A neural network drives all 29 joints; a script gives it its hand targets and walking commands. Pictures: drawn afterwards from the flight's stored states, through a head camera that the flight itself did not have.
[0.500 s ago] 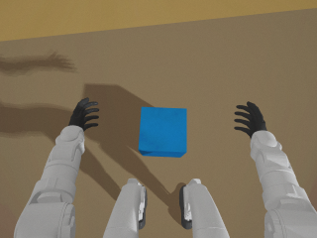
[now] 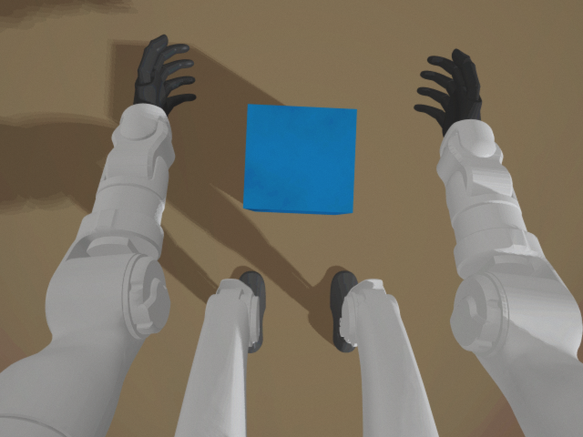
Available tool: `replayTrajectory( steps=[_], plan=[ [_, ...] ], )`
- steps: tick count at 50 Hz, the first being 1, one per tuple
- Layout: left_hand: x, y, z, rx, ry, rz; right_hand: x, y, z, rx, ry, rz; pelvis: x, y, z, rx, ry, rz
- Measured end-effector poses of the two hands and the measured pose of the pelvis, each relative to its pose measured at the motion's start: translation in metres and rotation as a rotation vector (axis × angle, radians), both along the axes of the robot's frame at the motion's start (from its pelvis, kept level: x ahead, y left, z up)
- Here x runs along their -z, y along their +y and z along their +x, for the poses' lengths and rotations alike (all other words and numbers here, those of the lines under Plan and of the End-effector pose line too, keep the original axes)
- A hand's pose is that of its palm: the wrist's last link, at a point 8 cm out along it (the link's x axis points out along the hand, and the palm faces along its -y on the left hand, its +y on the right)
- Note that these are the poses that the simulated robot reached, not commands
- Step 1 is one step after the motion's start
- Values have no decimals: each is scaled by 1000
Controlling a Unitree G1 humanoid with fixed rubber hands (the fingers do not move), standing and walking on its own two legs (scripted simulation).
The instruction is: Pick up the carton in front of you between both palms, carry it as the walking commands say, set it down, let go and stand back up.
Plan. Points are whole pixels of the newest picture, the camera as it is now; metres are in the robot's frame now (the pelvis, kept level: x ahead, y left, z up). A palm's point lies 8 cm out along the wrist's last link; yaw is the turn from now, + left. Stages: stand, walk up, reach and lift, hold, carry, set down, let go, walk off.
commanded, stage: reach and lift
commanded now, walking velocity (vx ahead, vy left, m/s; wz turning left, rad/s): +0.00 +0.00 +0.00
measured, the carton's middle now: (298, 168) +0.47 +0.00 -0.48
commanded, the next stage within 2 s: none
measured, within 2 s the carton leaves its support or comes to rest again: leaves its support in 1.54 s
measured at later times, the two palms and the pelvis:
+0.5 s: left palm (200, 153) +0.48 +0.19 -0.35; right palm (400, 161) +0.47 -0.19 -0.35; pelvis -0.04 +0.00 -0.19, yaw +0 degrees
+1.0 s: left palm (216, 154) +0.49 +0.17 -0.41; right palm (387, 160) +0.48 -0.18 -0.41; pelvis -0.04 +0.00 -0.24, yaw +0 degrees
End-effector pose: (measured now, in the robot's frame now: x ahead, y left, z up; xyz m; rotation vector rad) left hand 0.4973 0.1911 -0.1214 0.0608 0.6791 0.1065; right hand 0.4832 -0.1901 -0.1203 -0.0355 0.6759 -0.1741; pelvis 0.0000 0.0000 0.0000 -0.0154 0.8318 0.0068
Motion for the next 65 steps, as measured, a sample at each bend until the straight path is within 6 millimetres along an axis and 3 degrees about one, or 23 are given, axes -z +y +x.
replayTrajectory(
  steps=[6, 13, 22, 34, 40, 52, 65],
  plan=[
    [76, 3, -11, -14, 27, 9, 74, -4, -8, 6, 28, -7, 49, 0, 5, 1, 66, -3],
    [154, 6, -19, -14, 10, 15, 153, -8, -16, 0, 16, -13, 114, -2, -7, 3, 55, -6],
    [212, 2, -18, -24, 12, 8, 211, -3, -14, 8, 17, -1, 178, -3, -33, 5, -53, -1],
    [289, -6, -16, -22, 69, 4, 288, 3, -12, -2, 83, -3, 227, -3, -48, 7, -156, -1],
    [307, -9, -10, -2, 50, 6, 300, -3, -1, 8, 56, -7, 240, -3, -45, 11, -183, -1],
    [289, -20, -7, 5, 54, -6, 287, 11, -4, -13, 66, 9, 234, -2, -38, 9, -158, 0],
    [289, -43, -7, 21, 43, -9, 286, 36, 1, -26, 51, 26, 229, -3, -44, 10, -163, 1]
  ],
)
